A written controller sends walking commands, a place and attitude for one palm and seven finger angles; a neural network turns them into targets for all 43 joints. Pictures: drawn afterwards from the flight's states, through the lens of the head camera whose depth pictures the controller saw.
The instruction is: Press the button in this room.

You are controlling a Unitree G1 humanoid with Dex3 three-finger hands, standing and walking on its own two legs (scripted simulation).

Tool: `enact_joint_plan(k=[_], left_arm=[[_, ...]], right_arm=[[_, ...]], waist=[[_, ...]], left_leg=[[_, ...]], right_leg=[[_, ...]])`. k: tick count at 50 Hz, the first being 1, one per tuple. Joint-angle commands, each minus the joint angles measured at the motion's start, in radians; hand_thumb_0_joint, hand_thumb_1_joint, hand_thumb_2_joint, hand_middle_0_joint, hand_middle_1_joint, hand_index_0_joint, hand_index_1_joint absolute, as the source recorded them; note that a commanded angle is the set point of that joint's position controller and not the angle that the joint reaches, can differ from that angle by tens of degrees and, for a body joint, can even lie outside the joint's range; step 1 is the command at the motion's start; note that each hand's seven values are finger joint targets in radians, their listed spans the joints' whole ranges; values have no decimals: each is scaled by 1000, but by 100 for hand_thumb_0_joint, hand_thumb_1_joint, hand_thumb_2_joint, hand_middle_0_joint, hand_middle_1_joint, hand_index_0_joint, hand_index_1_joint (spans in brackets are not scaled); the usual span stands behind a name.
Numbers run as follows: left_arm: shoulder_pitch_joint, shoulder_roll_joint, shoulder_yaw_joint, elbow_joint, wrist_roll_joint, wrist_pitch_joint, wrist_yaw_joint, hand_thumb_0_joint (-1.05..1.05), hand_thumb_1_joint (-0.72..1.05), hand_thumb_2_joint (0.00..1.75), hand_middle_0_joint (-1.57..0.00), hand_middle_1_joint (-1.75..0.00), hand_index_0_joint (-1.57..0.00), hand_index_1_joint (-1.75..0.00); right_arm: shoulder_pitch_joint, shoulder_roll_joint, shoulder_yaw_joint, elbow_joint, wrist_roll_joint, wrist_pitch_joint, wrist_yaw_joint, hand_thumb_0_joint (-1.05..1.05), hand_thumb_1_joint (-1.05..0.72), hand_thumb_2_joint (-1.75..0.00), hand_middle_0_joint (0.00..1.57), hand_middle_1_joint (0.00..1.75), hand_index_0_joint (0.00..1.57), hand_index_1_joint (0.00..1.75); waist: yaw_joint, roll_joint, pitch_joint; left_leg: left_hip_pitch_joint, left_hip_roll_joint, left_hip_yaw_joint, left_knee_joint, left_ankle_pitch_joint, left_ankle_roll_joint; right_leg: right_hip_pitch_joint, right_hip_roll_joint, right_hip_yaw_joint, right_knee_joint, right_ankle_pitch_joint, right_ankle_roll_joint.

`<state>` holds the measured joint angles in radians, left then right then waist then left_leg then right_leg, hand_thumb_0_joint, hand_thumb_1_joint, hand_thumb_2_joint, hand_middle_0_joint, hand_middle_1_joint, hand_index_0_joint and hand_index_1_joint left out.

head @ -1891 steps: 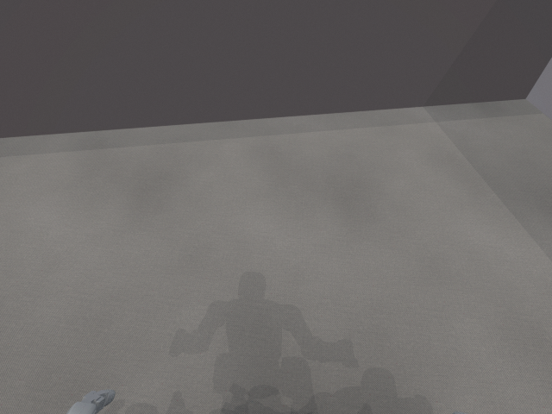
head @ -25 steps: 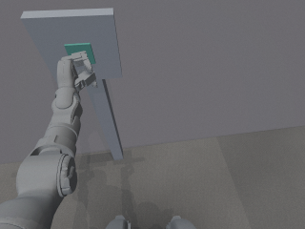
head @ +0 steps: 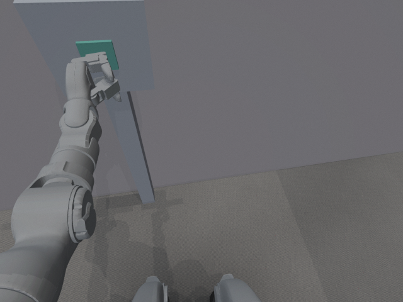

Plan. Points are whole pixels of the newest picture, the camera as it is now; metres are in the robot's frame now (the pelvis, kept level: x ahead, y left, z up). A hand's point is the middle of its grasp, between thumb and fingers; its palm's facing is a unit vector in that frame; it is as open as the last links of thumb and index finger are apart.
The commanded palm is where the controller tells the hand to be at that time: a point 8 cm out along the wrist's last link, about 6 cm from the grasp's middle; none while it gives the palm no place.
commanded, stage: pull the fist back off the button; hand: left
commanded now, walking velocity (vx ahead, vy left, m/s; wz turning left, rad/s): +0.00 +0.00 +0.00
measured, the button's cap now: (98, 52) +0.57 +0.16 +0.15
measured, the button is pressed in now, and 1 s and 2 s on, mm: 13 0 0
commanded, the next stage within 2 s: draw the hand back to the body in 0.90 s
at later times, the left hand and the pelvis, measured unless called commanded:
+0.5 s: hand (110, 98) +0.49 +0.14 +0.11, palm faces +0.10 -0.99 +0.01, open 2.7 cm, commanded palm +0.44 +0.19 +0.12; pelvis +0.03 +0.00 +0.01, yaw -2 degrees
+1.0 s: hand (115, 126) +0.41 +0.12 +0.12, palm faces +0.08 -1.00 +0.00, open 3.1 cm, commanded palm +0.39 +0.18 +0.12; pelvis +0.05 -0.01 +0.02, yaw +1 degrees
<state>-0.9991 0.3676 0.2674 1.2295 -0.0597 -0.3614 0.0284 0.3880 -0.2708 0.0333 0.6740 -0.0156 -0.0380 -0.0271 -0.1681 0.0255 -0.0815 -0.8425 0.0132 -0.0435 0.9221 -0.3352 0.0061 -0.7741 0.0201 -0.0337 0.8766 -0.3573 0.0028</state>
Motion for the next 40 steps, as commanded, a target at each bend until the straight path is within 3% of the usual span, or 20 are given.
enact_joint_plan(k=[1, 3, 5, 8, 13, 15, 16, 20, 22, 24, 25, 28, 29, 32, 35, 36, 39, 40], left_arm=[[-561, 176, 14, -224, -5, -40, 32, 0, 90, 90, -130, -150, -130, -150], [-533, 151, 5, -224, -6, -36, 33, 0, 90, 90, -130, -150, -130, -150], [-498, 175, 38, -236, -6, -42, 35, 0, 90, 90, -130, -150, -130, -150], [-421, 167, 46, -244, -11, -38, 26, 0, 90, 90, -130, -150, -130, -150], [-338, 119, 24, -324, -18, -46, 15, 0, 90, 90, -130, -150, -130, -150], [-299, 103, 24, -332, -27, -42, 12, 0, 90, 90, -130, -150, -130, -150], [-260, 116, 45, -354, -35, -41, 9, 0, 90, 90, -130, -150, -130, -150], [-134, 95, 44, -447, -49, -35, -4, 0, 90, 90, -130, -150, -130, -150], [-79, 43, -1, -519, -51, -27, -8, 0, 90, 90, -130, -150, -130, -150], [-64, 7, -29, -611, -60, -34, -9, 0, 90, 90, -130, -150, -130, -150], [-16, 18, -14, -652, -67, -35, -9, 0, 90, 90, -130, -150, -130, -150], [28, -12, -41, -761, -82, -30, -12, 0, 90, 90, -130, -150, -130, -150], [75, -9, -36, -788, -85, -27, -12, 0, 90, 90, -130, -150, -130, -150], [143, -51, -79, -846, -80, -2, -16, 0, 90, 90, -130, -150, -130, -150], [270, -86, -112, -938, -82, 22, -21, 0, 90, 90, -130, -150, -130, -150], [282, -124, -148, -967, -86, 34, -23, 0, 90, 90, -130, -150, -130, -150], [407, -88, -109, -1006, -98, 72, -23, 0, 90, 90, -130, -150, -130, -150], [437, -109, -128, -1042, -98, 81, -25, 0, 90, 90, -130, -150, -130, -150]], right_arm=[[102, -166, -63, -72, -1, -25, -6, 0, -90, -90, 20, 30, 20, 30], [104, -165, -65, -81, -2, -26, -1, 0, -90, -90, 20, 30, 20, 30], [103, -165, -69, -85, -3, -24, 2, 0, -90, -90, 20, 30, 20, 30], [98, -161, -70, -98, -1, -17, 4, 0, -90, -90, 20, 30, 20, 30], [82, -150, -76, -119, 5, -5, 8, 0, -90, -90, 20, 30, 20, 30], [79, -146, -77, -119, 8, 0, 9, 0, -90, -90, 20, 30, 20, 30], [76, -145, -80, -126, 9, 2, 9, 0, -90, -90, 20, 30, 20, 30], [50, -136, -81, -150, 17, 10, 7, 0, -90, -90, 20, 30, 20, 30], [30, -128, -81, -164, 23, 11, 11, 0, -90, -90, 20, 30, 20, 30], [20, -122, -86, -172, 23, 7, 13, 0, -90, -90, 20, 30, 20, 30], [9, -123, -89, -176, 27, 5, 12, 0, -90, -90, 20, 30, 20, 30], [-10, -116, -90, -177, 30, -3, 8, 0, -90, -90, 20, 30, 20, 30], [-16, -117, -91, -182, 30, -6, 6, 0, -90, -90, 20, 30, 20, 30], [-39, -106, -89, -179, 35, -11, 4, 0, -90, -90, 20, 30, 20, 30], [-69, -97, -88, -196, 40, -18, 4, 0, -90, -90, 20, 30, 20, 30], [-79, -93, -86, -200, 40, -20, 6, 0, -90, -90, 20, 30, 20, 30], [-96, -96, -83, -212, 39, -19, 2, 0, -90, -90, 20, 30, 20, 30], [-111, -88, -81, -222, 42, -19, 3, 0, -90, -90, 20, 30, 20, 30]], waist=[[-43, 57, -342], [-36, 33, -341], [-18, 20, -366], [2, -8, -353], [26, 16, -359], [32, -9, -345], [49, -21, -354], [79, -14, -356], [85, 25, -345], [81, 14, -362], [95, 11, -381], [93, 1, -383], [103, 1, -385], [103, 11, -346], [125, 34, -353], [115, 31, -338], [141, -37, -318], [145, -37, -315]], left_leg=[[296, -5, -25, -167, -170, 18], [294, -7, -23, -171, -166, 19], [300, -8, -18, -165, -130, 20], [285, -9, 0, -163, -100, 23], [329, -6, 9, -170, -44, 19], [331, -6, 13, -171, -19, 20], [329, -7, 19, -171, -5, 21], [354, -8, 33, -177, 70, 20], [386, -7, 36, -181, 97, 16], [424, -5, 32, -177, 142, 18], [437, -4, 33, -177, 160, 17], [464, -3, 36, -179, 206, 16], [469, -5, 39, -176, 228, 18], [480, -5, 39, -183, 254, 17], [515, -3, 37, -188, 311, 13], [527, -2, 36, -190, 320, 13], [498, -7, 41, -199, 326, 17], [499, -8, 46, -207, 330, 16]], right_leg=[[13, 15, 4, -162, -69, -14], [27, 17, 0, -164, -69, -14], [50, 17, 0, -161, -50, -15], [88, 20, 3, -172, -35, -15], [115, 23, -2, -171, 5, -20], [129, 25, -4, -175, 25, -20], [158, 26, -1, -177, 38, -20], [214, 27, 0, -179, 114, -24], [215, 29, -4, -179, 139, -27], [232, 33, -7, -176, 180, -28], [248, 33, -5, -176, 200, -27], [281, 33, -7, -174, 260, -24], [297, 33, -3, -174, 283, -25], [300, 28, -7, -176, 317, -23], [322, 24, -10, -171, 356, -25], [318, 23, -15, -175, 361, -23], [377, 20, -12, -184, 399, -23], [389, 14, -12, -184, 415, -20]])
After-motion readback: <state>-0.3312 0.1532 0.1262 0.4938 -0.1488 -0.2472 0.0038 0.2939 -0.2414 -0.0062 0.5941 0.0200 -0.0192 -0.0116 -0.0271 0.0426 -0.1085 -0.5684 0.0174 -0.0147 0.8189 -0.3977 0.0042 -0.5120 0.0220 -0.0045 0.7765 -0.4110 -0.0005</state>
